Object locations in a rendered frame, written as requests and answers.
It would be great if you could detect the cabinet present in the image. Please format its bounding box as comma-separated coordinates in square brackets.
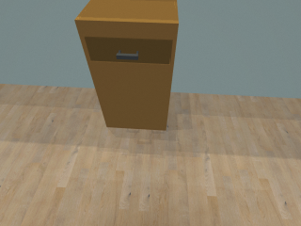
[74, 0, 179, 131]

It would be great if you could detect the handle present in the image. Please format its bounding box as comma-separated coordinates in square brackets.
[116, 50, 139, 60]

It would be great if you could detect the drawer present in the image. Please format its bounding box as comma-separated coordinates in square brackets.
[85, 36, 172, 64]

